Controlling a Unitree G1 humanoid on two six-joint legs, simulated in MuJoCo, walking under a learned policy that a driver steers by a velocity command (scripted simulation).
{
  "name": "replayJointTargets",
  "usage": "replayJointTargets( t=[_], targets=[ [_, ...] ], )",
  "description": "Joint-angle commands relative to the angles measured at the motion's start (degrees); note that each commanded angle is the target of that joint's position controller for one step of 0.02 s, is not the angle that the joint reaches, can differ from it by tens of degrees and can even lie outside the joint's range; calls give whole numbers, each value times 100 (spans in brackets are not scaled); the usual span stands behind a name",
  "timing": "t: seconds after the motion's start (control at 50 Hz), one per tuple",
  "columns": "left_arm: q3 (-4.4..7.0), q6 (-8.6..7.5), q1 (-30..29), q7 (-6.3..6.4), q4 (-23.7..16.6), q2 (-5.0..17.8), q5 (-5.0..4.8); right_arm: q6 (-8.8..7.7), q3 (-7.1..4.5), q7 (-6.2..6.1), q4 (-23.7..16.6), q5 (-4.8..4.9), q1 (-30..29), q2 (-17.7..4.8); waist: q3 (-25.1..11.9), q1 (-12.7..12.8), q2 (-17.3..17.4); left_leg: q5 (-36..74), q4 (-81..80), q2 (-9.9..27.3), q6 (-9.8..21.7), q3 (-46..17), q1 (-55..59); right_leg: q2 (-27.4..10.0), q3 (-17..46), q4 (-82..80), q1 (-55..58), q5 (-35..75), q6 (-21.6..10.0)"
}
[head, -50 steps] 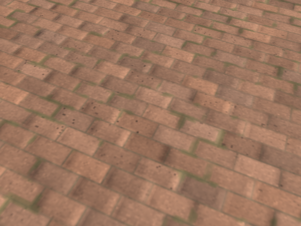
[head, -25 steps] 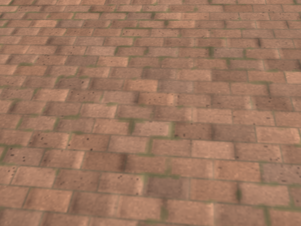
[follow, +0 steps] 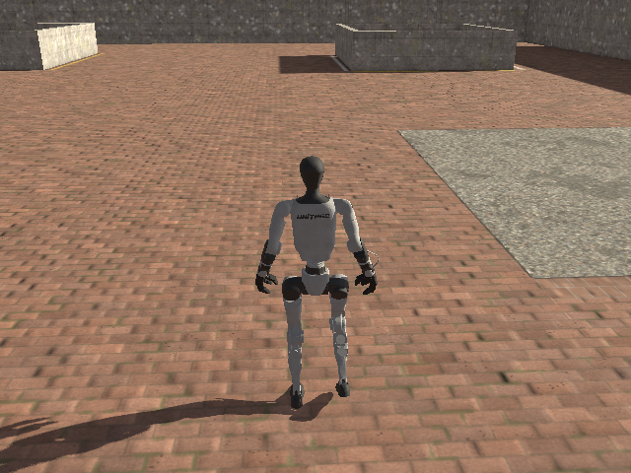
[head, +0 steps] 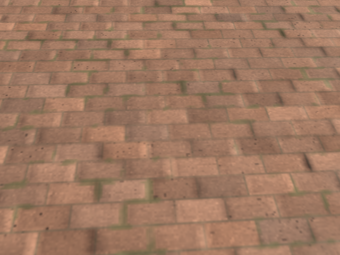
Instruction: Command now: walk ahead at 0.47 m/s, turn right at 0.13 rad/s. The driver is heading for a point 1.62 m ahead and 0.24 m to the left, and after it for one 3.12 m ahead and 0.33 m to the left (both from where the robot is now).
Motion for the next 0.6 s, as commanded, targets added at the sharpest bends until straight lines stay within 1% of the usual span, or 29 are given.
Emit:
replayJointTargets(
  t=[0.02,0.06,0.08,0.12,0.16,0.2,0.24,0.26,0.28,0.3,0.32,0.34,0.36,0.38,0.4,0.42,0.44,0.46,0.48,0.5,0.52,0.56,0.6],
  targets=[
    [94,-116,-361,-45,-505,343,60,-71,-147,-61,-276,41,64,-746,237,-53,891,423,-1414,1475,1006,-1621,791,-468,34,-299,-1436,479,140],
    [35,-133,-709,-46,-628,225,86,-52,-168,-93,-203,74,160,-868,318,-124,747,1069,-1503,1434,1029,-1279,764,-481,-92,-991,-1505,824,254],
    [3,-158,-878,-60,-668,155,92,-29,-170,-105,-169,82,199,-909,322,-172,733,1329,-1500,1367,982,-1077,752,-465,-153,-1401,-1413,1112,278],
    [-47,-211,-1266,-116,-739,47,71,16,-167,-126,-93,105,339,-974,350,-307,755,1561,-1488,1244,874,-745,665,-364,-292,-2211,-1081,1718,285],
    [-59,-247,-1620,-187,-798,40,26,57,-166,-143,6,130,569,-1036,406,-434,738,1547,-1496,1282,837,-640,642,-227,-415,-2756,-749,2133,273],
    [-34,-267,-1845,-252,-872,107,-16,106,-169,-151,110,159,733,-1076,474,-433,758,1643,-1439,1467,792,-684,886,-174,-355,-3080,-643,2220,170],
    [12,-278,-1920,-305,-914,227,-21,166,-189,-167,175,178,770,-1126,470,-314,778,2052,-1228,1644,689,-686,1283,-124,-318,-3321,-574,1937,-6],
    [53,-278,-1810,-313,-893,318,-14,195,-206,-179,186,174,754,-1178,367,-195,807,2611,-1006,1681,627,-655,1454,-56,-351,-3390,-346,1740,-101],
    [120,-269,-1513,-299,-825,452,3,225,-229,-192,182,163,713,-1256,127,11,868,3527,-576,1654,565,-577,1555,82,-459,-3422,134,1549,-219],
    [237,-250,-792,-259,-622,645,16,267,-218,-207,163,151,626,-1249,-332,435,820,4302,309,1470,448,-373,1423,234,-608,-3569,1131,1606,-396],
    [352,-214,123,-191,-389,893,29,279,-148,-230,82,87,613,-1120,-973,855,714,3845,1540,1227,270,-227,672,-75,-340,-3432,2628,1684,-610],
    [475,-181,823,-140,-294,1518,181,208,60,-208,-147,-21,1174,-473,-1996,717,-556,1197,3846,481,-76,2,-1438,-1672,1984,-3301,4969,1307,-1373],
    [405,-172,961,-172,-207,1243,83,92,122,-172,-49,65,1331,-399,-2593,686,-1275,-1995,4984,-52,-169,-651,-2443,-2233,3985,-4298,5334,370,-1847],
    [281,-167,583,-170,-211,865,40,15,-39,-126,-168,237,759,-971,-1565,712,-739,-1812,5349,332,-107,-809,-3054,-2003,3348,-4509,4616,-54,-1555],
    [228,-159,213,-160,-237,714,37,-28,-39,-106,-313,291,260,-1004,-852,598,-397,-1305,5168,606,-59,-613,-3109,-1755,2498,-4621,3760,242,-1375],
    [182,-169,-109,-178,-225,592,76,-29,-32,-114,-346,208,39,-922,-385,404,-18,-895,4806,809,-93,-503,-2949,-1499,1940,-4812,2951,794,-1281],
    [144,-203,-330,-192,-240,461,127,19,-65,-120,-321,124,61,-898,-205,208,-72,-598,4490,983,-130,-531,-2640,-1292,1550,-4996,2419,1201,-1220],
    [144,-227,-451,-198,-231,444,153,79,-49,-107,-270,111,204,-794,-164,60,-192,-424,4379,1044,-184,-532,-2336,-1189,1351,-5185,2062,1376,-1236],
    [158,-272,-486,-201,-186,458,133,136,-26,-109,-221,99,319,-673,-160,-23,-196,-334,4279,1056,-246,-487,-2184,-1147,1177,-5329,1850,1594,-1297],
    [170,-318,-479,-204,-114,496,106,186,-13,-120,-221,82,325,-608,-92,-80,-165,-251,4131,1076,-307,-452,-2160,-1132,985,-5438,1676,1786,-1341],
    [187,-349,-460,-194,-46,559,96,215,-8,-136,-276,56,183,-590,23,-87,-123,-67,3916,1094,-369,-434,-2265,-1112,824,-5543,1573,1902,-1366],
    [207,-356,-334,-147,88,640,99,212,7,-152,-429,14,-276,-562,211,18,-14,529,3256,1123,-458,-423,-2546,-1046,572,-5657,1607,2038,-1348],
    [207,-322,-220,-107,184,689,79,164,42,-117,-529,19,-695,-481,305,160,28,1246,2397,1045,-453,-344,-2502,-881,268,-5683,1670,2053,-1199]
  ],
)
Keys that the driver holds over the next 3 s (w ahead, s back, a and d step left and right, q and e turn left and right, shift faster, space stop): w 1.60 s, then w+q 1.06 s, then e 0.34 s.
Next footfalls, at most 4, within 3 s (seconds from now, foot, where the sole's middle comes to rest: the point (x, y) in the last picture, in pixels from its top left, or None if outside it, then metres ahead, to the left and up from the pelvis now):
0.32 right None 0.36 -0.14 -0.78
0.84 left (146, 219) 0.65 0.09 -0.78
1.38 right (198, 162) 0.94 -0.15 -0.78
1.94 left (149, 116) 1.23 0.09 -0.78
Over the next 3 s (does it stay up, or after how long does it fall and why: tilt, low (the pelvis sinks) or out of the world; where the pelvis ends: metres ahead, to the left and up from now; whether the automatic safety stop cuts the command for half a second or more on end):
stays up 1.56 0.15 -0.01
